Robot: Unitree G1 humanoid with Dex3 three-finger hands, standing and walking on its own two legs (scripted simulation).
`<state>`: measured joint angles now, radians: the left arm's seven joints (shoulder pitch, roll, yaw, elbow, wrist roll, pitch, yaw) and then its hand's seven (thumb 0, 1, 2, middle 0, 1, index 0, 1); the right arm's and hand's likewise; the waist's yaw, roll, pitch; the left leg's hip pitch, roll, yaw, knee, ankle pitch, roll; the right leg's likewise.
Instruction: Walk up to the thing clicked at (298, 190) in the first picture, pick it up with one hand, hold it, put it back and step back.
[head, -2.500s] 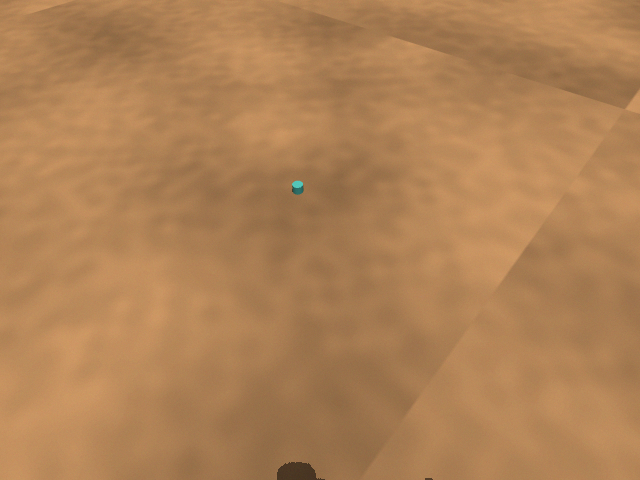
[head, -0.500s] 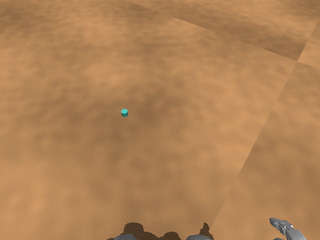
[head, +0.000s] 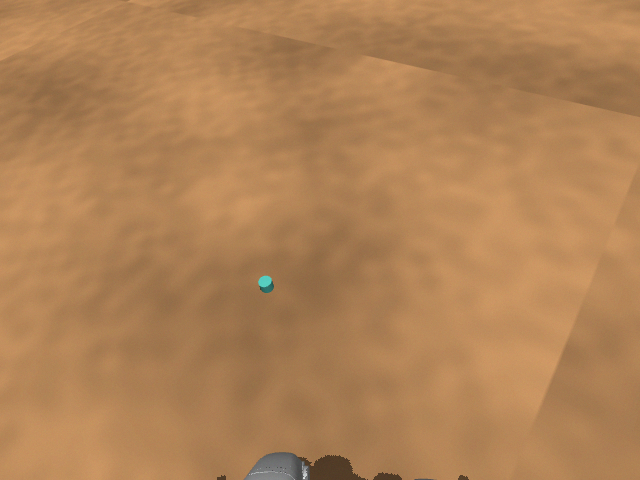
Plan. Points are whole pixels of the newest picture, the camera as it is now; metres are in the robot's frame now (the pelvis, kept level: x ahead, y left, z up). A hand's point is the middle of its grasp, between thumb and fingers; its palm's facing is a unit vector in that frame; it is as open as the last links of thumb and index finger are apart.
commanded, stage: walk up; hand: left
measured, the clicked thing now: (266, 284) +0.86 +0.32 -0.75
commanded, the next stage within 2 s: none
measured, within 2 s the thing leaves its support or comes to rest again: neither
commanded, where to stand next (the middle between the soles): +0.47 +0.08 m, yaw +1 degrees
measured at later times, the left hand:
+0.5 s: hand (133, 415) +0.23 +0.35 -0.15, palm faces -0.01 -0.94 -0.33, open 7.4 cm
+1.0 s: hand (167, 306) +0.41 +0.32 -0.11, palm faces +0.00 -0.91 -0.41, open 7.4 cm
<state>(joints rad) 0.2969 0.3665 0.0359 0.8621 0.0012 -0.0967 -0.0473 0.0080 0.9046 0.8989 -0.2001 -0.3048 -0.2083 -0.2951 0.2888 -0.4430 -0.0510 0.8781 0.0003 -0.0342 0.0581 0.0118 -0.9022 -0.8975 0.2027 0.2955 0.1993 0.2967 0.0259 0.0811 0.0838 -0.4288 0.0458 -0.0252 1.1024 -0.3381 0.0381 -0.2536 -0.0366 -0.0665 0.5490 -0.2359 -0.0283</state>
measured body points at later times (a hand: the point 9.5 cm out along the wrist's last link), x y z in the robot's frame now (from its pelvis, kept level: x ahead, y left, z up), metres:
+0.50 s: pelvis +0.19 +0.07 +0.00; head +0.20 +0.10 +0.45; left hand +0.23 +0.39 -0.12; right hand +0.29 -0.24 -0.09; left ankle +0.22 +0.16 -0.73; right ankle +0.21 -0.10 -0.66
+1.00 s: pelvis +0.35 +0.05 +0.00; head +0.36 +0.02 +0.45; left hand +0.41 +0.37 -0.09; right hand +0.42 -0.26 -0.13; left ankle +0.38 +0.21 -0.68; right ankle +0.38 -0.06 -0.73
